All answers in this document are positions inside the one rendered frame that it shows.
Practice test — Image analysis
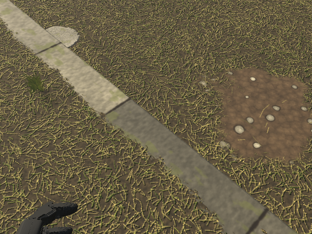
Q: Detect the robot left hand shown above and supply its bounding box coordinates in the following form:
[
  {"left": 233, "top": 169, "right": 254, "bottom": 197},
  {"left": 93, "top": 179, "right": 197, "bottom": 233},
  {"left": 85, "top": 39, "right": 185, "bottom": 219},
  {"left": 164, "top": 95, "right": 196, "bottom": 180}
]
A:
[{"left": 16, "top": 201, "right": 78, "bottom": 234}]

